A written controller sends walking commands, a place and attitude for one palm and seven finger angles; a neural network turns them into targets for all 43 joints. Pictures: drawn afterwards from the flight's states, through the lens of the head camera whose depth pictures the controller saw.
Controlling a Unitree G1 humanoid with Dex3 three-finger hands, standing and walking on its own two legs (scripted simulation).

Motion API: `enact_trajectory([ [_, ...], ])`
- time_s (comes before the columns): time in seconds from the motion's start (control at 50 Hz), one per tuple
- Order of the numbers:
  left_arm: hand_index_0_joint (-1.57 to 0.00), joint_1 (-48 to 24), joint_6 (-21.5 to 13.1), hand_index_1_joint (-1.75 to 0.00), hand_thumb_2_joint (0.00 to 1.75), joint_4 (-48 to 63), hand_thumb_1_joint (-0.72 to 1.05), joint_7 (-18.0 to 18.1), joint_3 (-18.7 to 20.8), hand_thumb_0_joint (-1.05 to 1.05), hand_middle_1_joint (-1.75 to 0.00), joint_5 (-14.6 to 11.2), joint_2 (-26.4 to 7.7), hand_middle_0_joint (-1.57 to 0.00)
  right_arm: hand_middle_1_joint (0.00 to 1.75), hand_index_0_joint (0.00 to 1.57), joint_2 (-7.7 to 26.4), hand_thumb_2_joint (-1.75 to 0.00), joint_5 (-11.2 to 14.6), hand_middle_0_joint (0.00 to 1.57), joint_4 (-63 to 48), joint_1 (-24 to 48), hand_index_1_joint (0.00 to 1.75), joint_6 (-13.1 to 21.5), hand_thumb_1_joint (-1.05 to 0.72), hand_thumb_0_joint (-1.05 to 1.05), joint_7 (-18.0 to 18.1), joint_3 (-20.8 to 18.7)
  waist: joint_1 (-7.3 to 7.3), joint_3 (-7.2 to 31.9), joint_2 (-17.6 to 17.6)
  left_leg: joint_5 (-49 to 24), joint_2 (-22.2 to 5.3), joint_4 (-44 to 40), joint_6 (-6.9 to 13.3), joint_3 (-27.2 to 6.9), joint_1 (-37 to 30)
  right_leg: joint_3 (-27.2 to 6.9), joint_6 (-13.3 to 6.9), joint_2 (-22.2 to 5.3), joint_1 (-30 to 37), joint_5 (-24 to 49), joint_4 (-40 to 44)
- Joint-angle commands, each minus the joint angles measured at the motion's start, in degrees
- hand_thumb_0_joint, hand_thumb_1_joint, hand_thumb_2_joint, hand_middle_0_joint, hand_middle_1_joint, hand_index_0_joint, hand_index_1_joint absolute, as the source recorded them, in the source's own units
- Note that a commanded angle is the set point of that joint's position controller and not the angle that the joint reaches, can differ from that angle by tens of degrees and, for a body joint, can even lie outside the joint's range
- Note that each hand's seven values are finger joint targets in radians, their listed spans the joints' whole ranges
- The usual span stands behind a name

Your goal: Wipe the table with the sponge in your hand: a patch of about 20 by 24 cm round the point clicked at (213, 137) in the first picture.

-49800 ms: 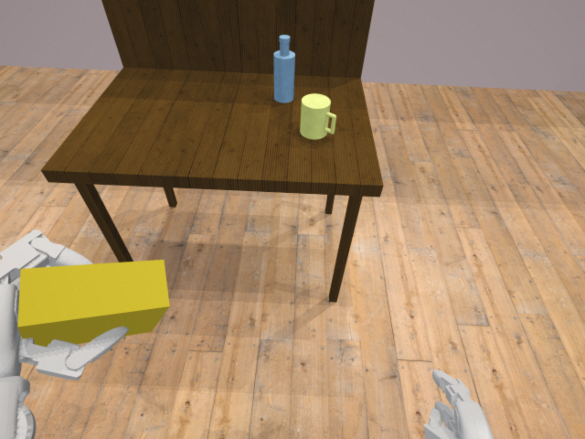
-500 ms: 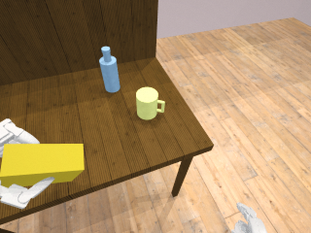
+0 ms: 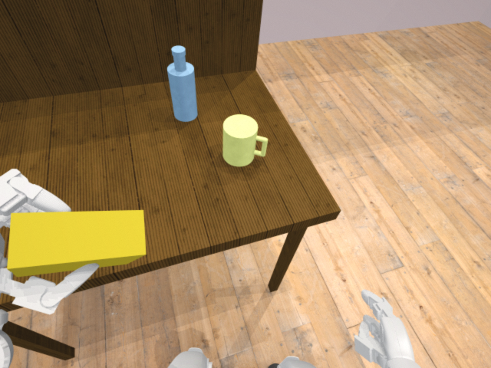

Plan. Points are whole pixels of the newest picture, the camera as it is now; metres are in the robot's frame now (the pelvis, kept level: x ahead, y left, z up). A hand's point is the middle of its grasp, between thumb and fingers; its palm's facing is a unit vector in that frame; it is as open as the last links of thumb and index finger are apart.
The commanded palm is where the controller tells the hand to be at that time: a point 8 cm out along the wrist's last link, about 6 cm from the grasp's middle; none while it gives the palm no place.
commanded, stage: step back with the hand held close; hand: left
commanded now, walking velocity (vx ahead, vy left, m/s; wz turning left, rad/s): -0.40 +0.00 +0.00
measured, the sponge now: (99, 242) +0.24 +0.20 +0.14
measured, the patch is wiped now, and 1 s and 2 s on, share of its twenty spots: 1.00 1.00 1.00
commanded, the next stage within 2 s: stop stepping back and stand still in 1.16 s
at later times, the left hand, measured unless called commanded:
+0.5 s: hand (40, 246) +0.21 +0.24 +0.18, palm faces +0.37 -0.82 -0.44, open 9.6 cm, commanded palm +0.15 +0.28 +0.20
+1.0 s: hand (11, 328) +0.13 +0.23 +0.18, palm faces +0.34 -0.83 -0.44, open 9.6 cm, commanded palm +0.08 +0.26 +0.20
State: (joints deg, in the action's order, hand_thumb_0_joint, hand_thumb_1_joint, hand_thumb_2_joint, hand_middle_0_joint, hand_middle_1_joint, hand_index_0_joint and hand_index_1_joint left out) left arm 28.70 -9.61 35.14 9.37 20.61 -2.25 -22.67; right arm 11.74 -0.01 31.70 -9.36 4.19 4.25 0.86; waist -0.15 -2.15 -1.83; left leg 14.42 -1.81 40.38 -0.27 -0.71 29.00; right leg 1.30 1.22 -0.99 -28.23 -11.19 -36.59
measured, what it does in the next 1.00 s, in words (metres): steps on the spot: right foot, then left foot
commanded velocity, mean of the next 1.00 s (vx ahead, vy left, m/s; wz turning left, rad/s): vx -0.40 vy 0.00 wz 0.00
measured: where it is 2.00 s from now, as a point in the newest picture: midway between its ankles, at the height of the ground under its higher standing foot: outside the picture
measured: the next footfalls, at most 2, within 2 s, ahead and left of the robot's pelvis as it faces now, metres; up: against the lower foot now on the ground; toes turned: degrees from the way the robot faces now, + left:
right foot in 0.56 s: +0.05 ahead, -0.13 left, +0.00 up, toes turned +1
left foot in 0.84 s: -0.04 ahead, +0.13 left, +0.00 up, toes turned +3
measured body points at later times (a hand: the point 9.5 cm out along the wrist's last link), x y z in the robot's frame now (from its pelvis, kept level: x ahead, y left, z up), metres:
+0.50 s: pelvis -0.01 +0.00 +0.00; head +0.04 +0.03 +0.45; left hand +0.18 +0.28 +0.20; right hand +0.16 -0.23 -0.08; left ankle +0.07 +0.12 -0.72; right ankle +0.06 -0.13 -0.71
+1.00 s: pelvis -0.08 -0.02 +0.02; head -0.03 +0.02 +0.46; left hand +0.11 +0.27 +0.20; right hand +0.11 -0.24 -0.05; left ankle -0.08 +0.13 -0.72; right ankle -0.04 -0.12 -0.68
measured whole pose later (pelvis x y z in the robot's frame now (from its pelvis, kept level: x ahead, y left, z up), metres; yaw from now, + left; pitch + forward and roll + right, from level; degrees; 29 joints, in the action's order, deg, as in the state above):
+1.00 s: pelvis -0.08 -0.02 +0.02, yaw -1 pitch +3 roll +0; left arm 32.1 -9.3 37.1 9.1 23.2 -2.9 -24.6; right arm 7.7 -0.3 33.4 -8.4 7.3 2.1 -0.5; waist -0.8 -4.0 -5.0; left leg 15.5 -4.4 30.2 -2.5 2.4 17.0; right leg 0.7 1.7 1.3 -28.9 -24.3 -46.5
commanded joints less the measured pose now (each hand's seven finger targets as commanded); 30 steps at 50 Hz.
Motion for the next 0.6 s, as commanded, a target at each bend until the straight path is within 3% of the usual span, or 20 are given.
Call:
enact_trajectory([
  [0.0, -1.20, -1.0, -5.4, -1.60, 1.30, 16.4, 0.10, 1.5, 7.8, 0.00, -1.60, -0.4, -9.7, -1.20, 0.30, 0.20, 7.6, -0.90, -0.1, 0.20, -8.7, 3.5, 0.30, 3.0, -0.90, 0.00, 0.7, -3.3, 0.54, 11.1, 7.0, 14.8, -5.6, -12.6, 3.0, -7.5, 0.6, -5.8, -2.4, -4.2, 8.7, -1.2, 3.7],
  [0.08, -1.20, 1.2, -6.2, -1.60, 1.30, 15.8, 0.10, 1.9, 10.4, 0.00, -1.60, -0.3, -11.5, -1.20, 0.30, 0.20, 8.1, -0.90, -0.2, 0.20, -8.0, 2.8, 0.30, 3.4, -0.90, 0.00, 0.7, -4.0, 0.59, 12.2, 7.4, 13.3, -5.8, -12.2, 2.7, -7.6, 1.2, -6.0, -2.6, -4.4, 9.8, 1.3, 2.9],
  [0.1, -1.20, 1.5, -6.4, -1.60, 1.30, 16.4, 0.10, 1.8, 9.0, 0.00, -1.60, -0.5, -9.9, -1.20, 0.30, 0.20, 7.4, -0.90, -0.2, 0.20, -8.1, 2.5, 0.30, 3.5, -0.90, 0.00, 0.6, -3.9, 0.68, 12.8, 7.2, 12.0, -5.9, -12.0, 2.7, -7.2, 0.7, -5.7, -2.4, -4.3, 10.1, 2.2, 2.4],
  [0.18, -1.20, 1.7, -6.8, -1.60, 1.30, 14.8, 0.10, 2.2, 11.0, 0.00, -1.60, -0.5, -11.7, -1.20, 0.30, 0.20, 7.8, -0.90, -0.4, 0.20, -7.2, 2.0, 0.30, 3.7, -0.90, 0.00, 0.7, -4.5, 0.93, 12.3, 4.8, 13.5, -4.9, -10.0, 2.0, -6.7, 0.7, -8.3, -3.4, -6.2, 8.3, 1.1, 4.8],
  [0.2, -1.20, 1.8, -6.7, -1.60, 1.30, 14.9, 0.10, 2.0, 8.9, 0.00, -1.60, -0.7, -9.6, -1.20, 0.30, 0.20, 7.1, -0.90, -0.4, 0.20, -7.4, 1.8, 0.30, 3.6, -0.90, 0.00, 0.6, -4.2, 1.03, 12.0, 4.1, 13.8, -4.6, -9.6, 1.9, -6.1, 0.1, -8.1, -3.4, -6.5, 7.7, 0.1, 5.3],
  [0.26, -1.20, 0.6, -6.9, -1.60, 1.30, 14.2, 0.10, 2.1, 8.8, 0.00, -1.60, -0.7, -9.8, -1.20, 0.30, 0.20, 7.3, -0.90, -0.4, 0.20, -7.0, 1.6, 0.30, 3.9, -0.90, 0.00, 0.6, -4.4, 1.19, 10.9, 1.2, 16.0, -3.5, -7.2, 1.6, -5.5, -0.4, -10.1, -4.1, -7.8, 5.2, -3.7, 8.6],
  [0.28, -1.20, 1.0, -6.7, -1.60, 1.30, 13.5, 0.10, 2.4, 10.4, 0.00, -1.60, -0.5, -11.4, -1.20, 0.30, 0.20, 7.5, -0.90, -0.6, 0.20, -6.5, 1.7, 0.30, 3.7, -0.90, 0.00, 0.7, -4.5, 1.24, 10.8, 2.0, 15.7, -3.7, -7.5, 1.5, -5.9, -1.5, -10.8, -4.6, -8.2, 4.2, -4.0, 9.0],
  [0.3, -1.20, 1.0, -6.7, -1.60, 1.30, 13.9, 0.10, 2.3, 8.4, 0.00, -1.60, -0.6, -9.4, -1.20, 0.30, 0.20, 7.0, -0.90, -0.7, 0.20, -6.7, 1.6, 0.30, 3.6, -0.90, 0.00, 0.6, -4.2, 1.33, 10.8, 1.8, 15.1, -3.8, -8.1, 1.6, -5.9, -1.6, -9.7, -4.2, -7.8, 4.4, -4.1, 8.7],
  [0.36, -1.20, 0.5, -7.2, -1.60, 1.30, 15.0, 0.10, 2.3, 8.8, 0.00, -1.60, -0.4, -9.8, -1.20, 0.30, 0.20, 7.5, -0.90, -0.6, 0.20, -7.2, 2.4, 0.30, 4.2, -0.90, 0.00, 0.7, -4.1, 1.08, 11.1, 5.9, 13.4, -6.3, -12.7, 2.8, -8.5, 0.1, -5.8, -2.6, -4.4, 6.9, -2.2, 4.0],
  [0.38, -1.20, 0.8, -7.3, -1.60, 1.30, 15.3, 0.10, 2.5, 10.1, 0.00, -1.60, 0.0, -11.1, -1.20, 0.30, 0.20, 8.0, -0.90, -0.5, 0.20, -7.2, 2.9, 0.30, 4.4, -0.90, 0.00, 0.9, -4.1, 0.93, 11.2, 9.6, 13.7, -8.1, -16.2, 3.4, -10.6, 1.3, -4.0, -1.9, -2.3, 8.6, -2.0, 0.7],
  [0.4, -1.20, 0.8, -7.6, -1.60, 1.30, 16.1, 0.10, 2.1, 8.9, 0.00, -1.60, 0.0, -9.1, -1.20, 0.30, 0.20, 7.8, -0.90, -0.5, 0.20, -7.5, 2.6, 0.30, 4.7, -0.90, 0.00, 0.9, -4.0, 0.90, 12.2, 12.7, 14.5, -10.5, -19.5, 4.6, -12.3, 4.7, -2.0, -0.9, -0.1, 13.5, -1.5, -4.2],
  [0.44, -1.20, -0.4, -7.7, -1.60, 1.30, 15.3, 0.10, 1.8, 9.4, 0.00, -1.60, 0.4, -9.1, -1.20, 0.30, 0.20, 8.0, -0.90, -0.9, 0.20, -7.3, 2.6, 0.30, 5.3, -0.90, 0.00, 0.8, -4.3, 0.55, 11.2, 15.8, 13.5, -14.5, -23.2, 6.3, -14.4, 8.9, -1.5, -0.1, 2.0, 16.8, -8.0, -11.4],
  [0.48, -1.20, -0.8, -7.4, -1.60, 1.30, 14.8, 0.10, 1.8, 10.6, 0.00, -1.60, 0.1, -10.5, -1.20, 0.30, 0.20, 7.6, -0.90, -0.9, 0.20, -6.4, 1.8, 0.30, 5.5, -0.90, 0.00, 0.5, -4.4, 0.33, 11.4, 14.8, 3.1, -14.8, -20.4, 6.3, -13.3, 3.7, -2.0, -0.4, 1.8, 13.5, -10.0, -10.1],
  [0.5, -1.20, -0.9, -7.5, -1.60, 1.30, 15.4, 0.10, 1.4, 8.3, 0.00, -1.60, -0.4, -8.2, -1.20, 0.30, 0.20, 6.9, -0.90, -1.0, 0.20, -5.9, 0.8, 0.30, 5.8, -0.90, 0.00, 0.2, -4.2, 0.38, 11.7, 13.4, -6.6, -14.2, -16.7, 5.8, -12.1, -2.7, -2.2, -0.6, 1.3, 10.6, -9.1, -5.2],
  [0.54, -1.20, -1.5, -7.2, -1.60, 1.30, 13.0, 0.10, 0.9, 7.0, 0.00, -1.60, -0.9, -7.6, -1.20, 0.30, 0.20, 6.9, -0.90, -1.1, 0.20, -4.8, 0.7, 0.30, 6.0, -0.90, 0.00, -0.2, -3.8, 0.05, 11.0, 10.7, -16.1, -12.6, -10.6, 4.2, -10.2, -8.7, -3.7, -1.1, -0.2, 9.3, -2.4, 6.0],
  [0.56, -1.20, -2.7, -7.3, -1.60, 1.30, 12.7, 0.10, 0.6, 6.2, 0.00, -1.60, -0.6, -7.5, -1.20, 0.30, 0.20, 6.7, -0.90, -1.1, 0.20, -4.4, 1.0, 0.30, 5.7, -0.90, 0.00, -0.4, -3.5, 0.22, 10.8, 7.4, -13.9, -9.9, -5.7, 2.5, -7.4, -9.3, -5.8, -2.2, -3.0, 9.3, 7.6, 11.5],
  [0.58, -1.20, -2.9, -7.0, -1.60, 1.30, 10.7, 0.10, 0.6, 6.6, 0.00, -1.60, -0.4, -9.0, -1.20, 0.30, 0.20, 6.1, -0.90, -0.9, 0.20, -3.9, 0.9, 0.30, 4.9, -0.90, 0.00, -0.3, -3.5, 1.11, 11.2, 0.6, -9.5, -5.9, -0.2, 0.2, -3.3, -8.2, -13.2, -5.2, -9.7, 10.1, 25.2, 14.2],
])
